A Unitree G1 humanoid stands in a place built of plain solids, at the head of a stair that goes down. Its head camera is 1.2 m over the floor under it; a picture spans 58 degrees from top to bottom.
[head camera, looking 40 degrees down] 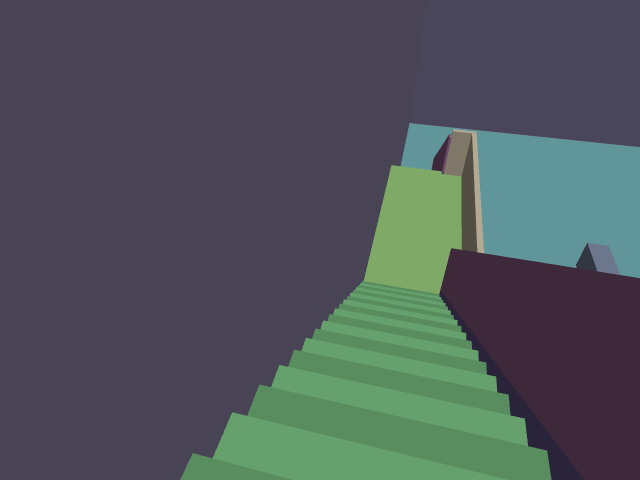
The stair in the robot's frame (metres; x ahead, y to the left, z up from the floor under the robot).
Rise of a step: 0.21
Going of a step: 0.26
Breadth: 1.27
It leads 14 degrees to the right of straight ahead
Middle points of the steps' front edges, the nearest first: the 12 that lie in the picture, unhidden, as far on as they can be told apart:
0.72 -0.27 -0.42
0.97 -0.33 -0.63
1.22 -0.39 -0.84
1.47 -0.46 -1.05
1.72 -0.52 -1.26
1.97 -0.58 -1.47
2.22 -0.64 -1.68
2.47 -0.70 -1.89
2.72 -0.77 -2.10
2.97 -0.83 -2.31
3.22 -0.89 -2.52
3.47 -0.95 -2.73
